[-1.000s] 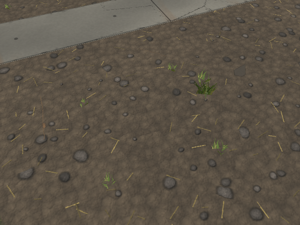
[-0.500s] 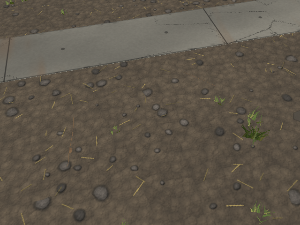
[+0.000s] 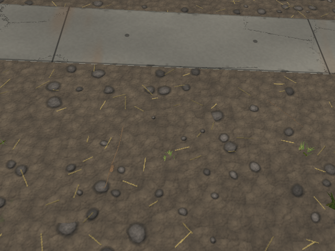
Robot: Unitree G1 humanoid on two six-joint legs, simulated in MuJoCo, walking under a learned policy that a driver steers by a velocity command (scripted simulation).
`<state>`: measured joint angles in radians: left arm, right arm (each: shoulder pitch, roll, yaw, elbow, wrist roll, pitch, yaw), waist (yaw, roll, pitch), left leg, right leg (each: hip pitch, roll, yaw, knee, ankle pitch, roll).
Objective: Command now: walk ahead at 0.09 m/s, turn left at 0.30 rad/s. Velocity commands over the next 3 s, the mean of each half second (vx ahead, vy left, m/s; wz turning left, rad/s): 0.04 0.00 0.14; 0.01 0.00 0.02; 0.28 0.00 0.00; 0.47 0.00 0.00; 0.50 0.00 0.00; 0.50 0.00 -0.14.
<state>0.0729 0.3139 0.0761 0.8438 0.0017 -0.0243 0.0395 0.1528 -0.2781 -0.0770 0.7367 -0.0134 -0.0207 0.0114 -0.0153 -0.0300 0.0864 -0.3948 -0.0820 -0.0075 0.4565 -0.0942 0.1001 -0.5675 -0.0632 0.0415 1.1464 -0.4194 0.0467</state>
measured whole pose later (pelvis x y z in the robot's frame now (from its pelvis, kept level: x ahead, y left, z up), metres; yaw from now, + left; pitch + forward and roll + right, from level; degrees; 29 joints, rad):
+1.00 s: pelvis +0.09 -0.05 +0.00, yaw +3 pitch -2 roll +0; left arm 0.16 0.25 0.03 1.06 0.01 -0.01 0.03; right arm 0.14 -0.23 -0.04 1.02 0.00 0.01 -0.03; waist 0.01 0.00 0.04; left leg -0.20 -0.05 -0.07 0.49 -0.26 0.02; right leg -0.17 -0.01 0.01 0.48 -0.28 0.02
